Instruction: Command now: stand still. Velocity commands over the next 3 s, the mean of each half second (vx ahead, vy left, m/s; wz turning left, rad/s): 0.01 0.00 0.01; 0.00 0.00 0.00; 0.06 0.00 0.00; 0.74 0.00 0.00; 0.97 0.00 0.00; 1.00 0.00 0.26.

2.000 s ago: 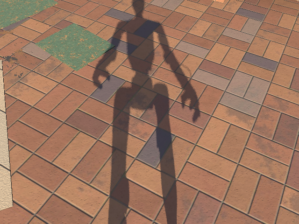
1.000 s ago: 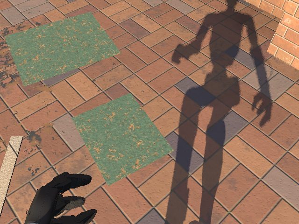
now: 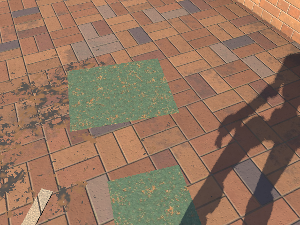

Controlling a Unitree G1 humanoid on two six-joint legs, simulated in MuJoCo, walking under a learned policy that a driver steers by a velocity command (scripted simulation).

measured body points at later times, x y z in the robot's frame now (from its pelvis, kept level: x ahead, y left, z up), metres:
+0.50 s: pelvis +0.01 -0.01 +0.00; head +0.02 -0.01 +0.45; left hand +0.04 +0.24 -0.15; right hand +0.09 -0.27 -0.14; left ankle +0.05 +0.14 -0.73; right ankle -0.03 -0.12 -0.73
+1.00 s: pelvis +0.01 -0.01 +0.00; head +0.02 -0.01 +0.45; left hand +0.00 +0.23 -0.15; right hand +0.05 -0.26 -0.15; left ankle +0.05 +0.14 -0.73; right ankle -0.03 -0.12 -0.73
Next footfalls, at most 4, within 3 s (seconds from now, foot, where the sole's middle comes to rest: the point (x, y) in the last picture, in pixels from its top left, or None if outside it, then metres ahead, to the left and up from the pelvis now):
1.68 left None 0.14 0.16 -0.77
2.14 right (164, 209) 0.59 -0.03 -0.77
2.62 left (136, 129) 1.05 0.11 -0.77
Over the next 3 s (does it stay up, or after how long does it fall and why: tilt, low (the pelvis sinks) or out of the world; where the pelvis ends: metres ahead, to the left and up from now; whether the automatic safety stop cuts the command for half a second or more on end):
stays up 1.21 0.04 0.00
